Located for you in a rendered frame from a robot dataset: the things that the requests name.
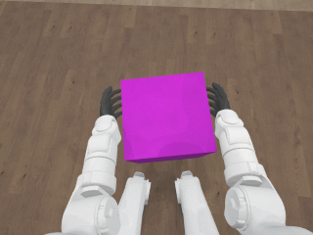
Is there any left robot upper arm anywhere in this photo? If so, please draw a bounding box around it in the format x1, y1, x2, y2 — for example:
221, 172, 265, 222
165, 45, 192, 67
45, 194, 121, 235

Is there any right robot upper arm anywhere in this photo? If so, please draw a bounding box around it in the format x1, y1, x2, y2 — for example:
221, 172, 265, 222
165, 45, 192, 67
224, 185, 313, 235

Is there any robot thigh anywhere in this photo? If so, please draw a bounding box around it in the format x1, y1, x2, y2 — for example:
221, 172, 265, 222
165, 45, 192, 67
117, 175, 152, 235
174, 174, 220, 235

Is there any right robot thigh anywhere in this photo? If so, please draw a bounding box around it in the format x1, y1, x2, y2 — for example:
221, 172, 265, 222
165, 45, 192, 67
174, 174, 220, 235

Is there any right robot forearm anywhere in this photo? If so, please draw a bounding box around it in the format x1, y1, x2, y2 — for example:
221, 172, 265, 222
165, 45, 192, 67
214, 109, 286, 222

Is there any carton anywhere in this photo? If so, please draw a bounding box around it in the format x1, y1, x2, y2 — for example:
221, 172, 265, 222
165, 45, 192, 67
120, 71, 217, 164

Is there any left robot forearm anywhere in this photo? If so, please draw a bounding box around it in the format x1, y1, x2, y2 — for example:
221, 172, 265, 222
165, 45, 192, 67
62, 115, 121, 232

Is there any left robot thigh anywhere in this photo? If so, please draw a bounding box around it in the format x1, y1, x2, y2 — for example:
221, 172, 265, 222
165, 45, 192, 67
117, 175, 152, 235

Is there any robot right hand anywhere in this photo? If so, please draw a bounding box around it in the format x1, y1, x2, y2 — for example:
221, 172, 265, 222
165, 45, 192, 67
205, 82, 231, 117

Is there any robot left hand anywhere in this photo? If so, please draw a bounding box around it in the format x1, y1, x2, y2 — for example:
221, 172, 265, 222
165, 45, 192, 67
100, 86, 122, 119

